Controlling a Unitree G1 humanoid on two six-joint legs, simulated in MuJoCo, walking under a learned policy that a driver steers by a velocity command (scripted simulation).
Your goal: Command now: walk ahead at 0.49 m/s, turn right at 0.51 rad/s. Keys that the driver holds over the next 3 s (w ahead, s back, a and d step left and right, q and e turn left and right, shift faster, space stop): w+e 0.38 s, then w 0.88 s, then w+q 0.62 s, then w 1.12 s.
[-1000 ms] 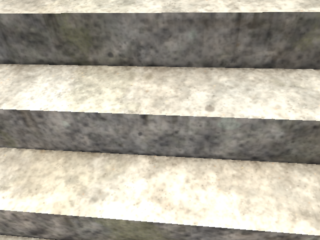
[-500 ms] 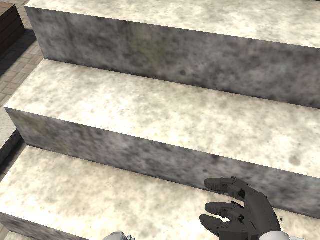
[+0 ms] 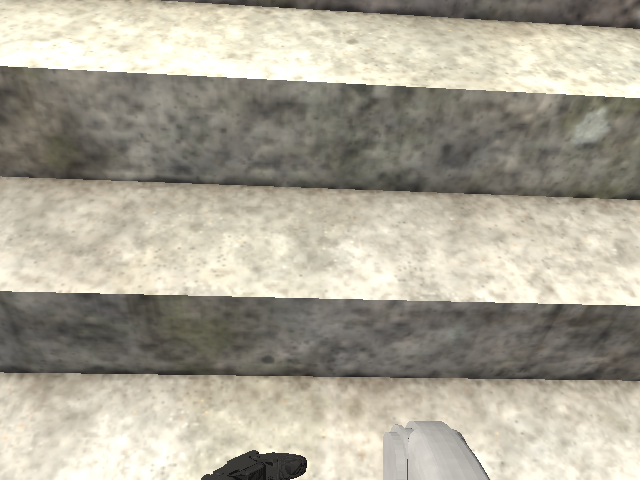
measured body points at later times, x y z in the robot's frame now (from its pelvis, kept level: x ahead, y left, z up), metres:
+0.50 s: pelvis +0.23 +0.00 +0.19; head +0.22 -0.04 +0.64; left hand +0.22 +0.19 +0.05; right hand +0.48 -0.15 +0.17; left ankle +0.37 +0.10 -0.20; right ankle +0.15 -0.05 -0.55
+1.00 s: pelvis +0.46 -0.04 +0.39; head +0.47 -0.01 +0.84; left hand +0.73 -0.02 +0.31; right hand +0.31 -0.16 +0.24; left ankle +0.43 +0.06 -0.35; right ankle +0.48 -0.22 -0.02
